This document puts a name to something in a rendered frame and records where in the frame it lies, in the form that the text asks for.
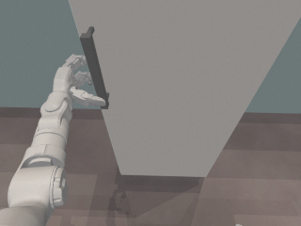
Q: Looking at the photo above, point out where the left robot hand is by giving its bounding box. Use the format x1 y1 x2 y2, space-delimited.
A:
53 54 106 107

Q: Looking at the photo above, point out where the fridge door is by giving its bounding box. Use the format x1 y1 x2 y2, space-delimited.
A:
69 0 301 177

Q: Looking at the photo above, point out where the robot left forearm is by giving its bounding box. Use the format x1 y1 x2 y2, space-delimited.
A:
8 91 73 207

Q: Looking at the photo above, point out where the robot left upper arm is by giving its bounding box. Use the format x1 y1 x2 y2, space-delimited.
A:
0 166 69 226

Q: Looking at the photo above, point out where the handle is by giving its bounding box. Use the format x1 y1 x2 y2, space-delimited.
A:
80 26 109 109

